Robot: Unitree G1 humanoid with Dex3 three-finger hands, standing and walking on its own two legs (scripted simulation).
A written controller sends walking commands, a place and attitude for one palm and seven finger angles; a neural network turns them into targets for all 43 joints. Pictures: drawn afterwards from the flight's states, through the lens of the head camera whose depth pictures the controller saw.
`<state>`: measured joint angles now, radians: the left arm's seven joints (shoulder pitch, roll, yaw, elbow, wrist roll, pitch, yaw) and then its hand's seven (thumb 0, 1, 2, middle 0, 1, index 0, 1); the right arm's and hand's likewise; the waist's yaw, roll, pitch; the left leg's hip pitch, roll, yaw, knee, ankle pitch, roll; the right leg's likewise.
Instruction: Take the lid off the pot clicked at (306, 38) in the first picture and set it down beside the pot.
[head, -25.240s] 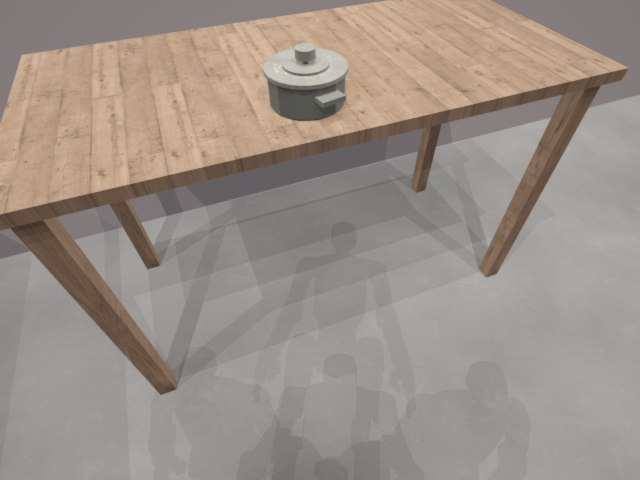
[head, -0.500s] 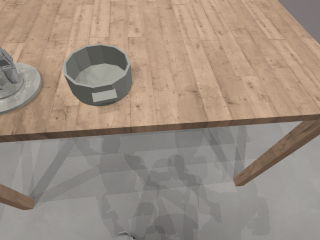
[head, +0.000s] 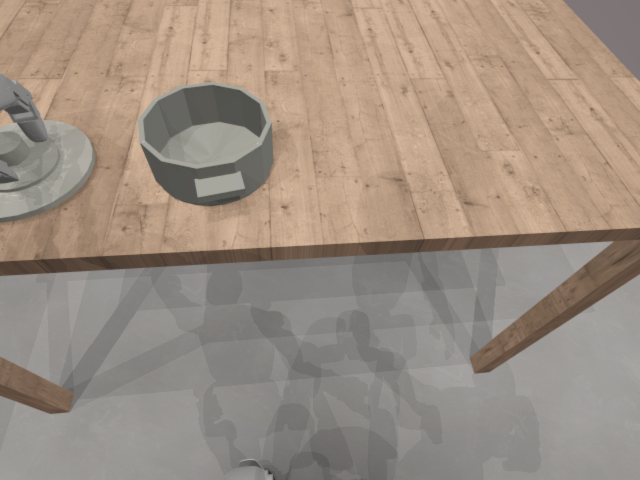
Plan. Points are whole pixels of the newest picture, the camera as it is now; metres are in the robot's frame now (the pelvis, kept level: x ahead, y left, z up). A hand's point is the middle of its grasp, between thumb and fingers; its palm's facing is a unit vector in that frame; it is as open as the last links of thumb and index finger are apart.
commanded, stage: open the fingers wide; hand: left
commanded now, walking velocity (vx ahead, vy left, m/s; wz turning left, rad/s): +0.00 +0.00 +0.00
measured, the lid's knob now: (6, 149) +0.49 +0.36 +0.12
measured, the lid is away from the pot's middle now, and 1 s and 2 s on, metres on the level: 0.23 0.23 0.23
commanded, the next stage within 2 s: raise the empty hand in 0.34 s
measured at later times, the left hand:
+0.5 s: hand out of the picture +0.45 +0.35 +0.15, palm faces -0.37 -0.11 -0.92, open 11.0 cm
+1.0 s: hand out of the picture +0.47 +0.34 +0.21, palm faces -0.30 -0.10 -0.95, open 11.0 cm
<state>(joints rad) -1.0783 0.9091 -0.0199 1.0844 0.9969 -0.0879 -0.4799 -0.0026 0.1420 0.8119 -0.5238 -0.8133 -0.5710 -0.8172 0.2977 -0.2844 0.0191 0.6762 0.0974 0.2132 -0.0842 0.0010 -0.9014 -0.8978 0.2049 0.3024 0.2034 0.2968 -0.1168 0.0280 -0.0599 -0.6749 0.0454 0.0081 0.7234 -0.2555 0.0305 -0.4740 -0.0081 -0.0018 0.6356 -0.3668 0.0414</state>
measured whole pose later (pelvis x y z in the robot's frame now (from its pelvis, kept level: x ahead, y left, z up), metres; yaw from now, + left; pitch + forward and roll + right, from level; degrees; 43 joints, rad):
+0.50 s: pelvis +0.00 +0.01 +0.00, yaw +0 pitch +12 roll -4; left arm -1.06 0.90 -0.02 1.05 0.99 -0.09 -0.48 0.00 -0.11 0.87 -0.47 -0.65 -0.48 -0.65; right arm 0.30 -0.28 0.01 0.66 0.10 0.23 -0.07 0.00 -0.90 -0.90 0.20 0.30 0.20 0.30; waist -0.11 0.03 -0.07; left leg -0.68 0.04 0.01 0.73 -0.26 0.04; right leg -0.47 -0.01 0.00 0.63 -0.36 0.04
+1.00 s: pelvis +0.00 +0.01 +0.01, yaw +0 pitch +11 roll -3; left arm -1.19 0.90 -0.06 1.06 1.01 -0.02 -0.51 0.00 -0.12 0.88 -0.48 -0.64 -0.48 -0.64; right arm 0.31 -0.29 0.02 0.66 0.10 0.21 -0.07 0.00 -0.90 -0.90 0.20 0.30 0.20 0.30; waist -0.12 0.04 -0.06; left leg -0.62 0.03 0.02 0.68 -0.24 0.04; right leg -0.42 -0.02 0.01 0.58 -0.35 0.03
